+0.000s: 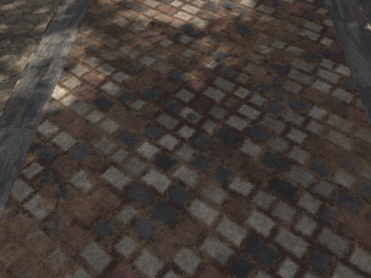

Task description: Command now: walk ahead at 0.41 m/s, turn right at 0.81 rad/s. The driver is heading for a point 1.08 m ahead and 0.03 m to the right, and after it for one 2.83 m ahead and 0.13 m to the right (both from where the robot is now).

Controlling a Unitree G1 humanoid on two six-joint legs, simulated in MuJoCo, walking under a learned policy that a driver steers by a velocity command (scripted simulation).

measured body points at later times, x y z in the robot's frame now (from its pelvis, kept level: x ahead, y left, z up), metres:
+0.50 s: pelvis +0.29 -0.09 -0.03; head +0.32 -0.10 +0.42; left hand +0.32 +0.19 -0.15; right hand +0.44 -0.37 -0.12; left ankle +0.51 -0.04 -0.71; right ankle +0.03 -0.10 -0.73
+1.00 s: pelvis +0.75 -0.15 -0.02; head +0.79 -0.15 +0.42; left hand +1.00 +0.09 -0.06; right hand +0.76 -0.46 -0.14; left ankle +0.52 -0.07 -0.71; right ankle +0.91 -0.28 -0.74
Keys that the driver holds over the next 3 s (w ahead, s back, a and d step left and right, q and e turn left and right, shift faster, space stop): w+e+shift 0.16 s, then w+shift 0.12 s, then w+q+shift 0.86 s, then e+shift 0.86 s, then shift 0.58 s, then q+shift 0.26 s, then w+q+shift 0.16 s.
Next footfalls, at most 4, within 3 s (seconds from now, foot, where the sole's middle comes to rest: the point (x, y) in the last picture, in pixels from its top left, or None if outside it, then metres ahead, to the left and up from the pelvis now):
0.10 right None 0.07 -0.11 -0.77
0.54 left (219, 257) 0.55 -0.07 -0.77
0.98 right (259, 163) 0.95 -0.27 -0.77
1.36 left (182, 122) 1.20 0.06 -0.77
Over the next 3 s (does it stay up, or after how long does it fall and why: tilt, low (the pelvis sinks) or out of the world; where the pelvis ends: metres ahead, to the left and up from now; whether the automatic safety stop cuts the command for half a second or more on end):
stays up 1.24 0.01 -0.01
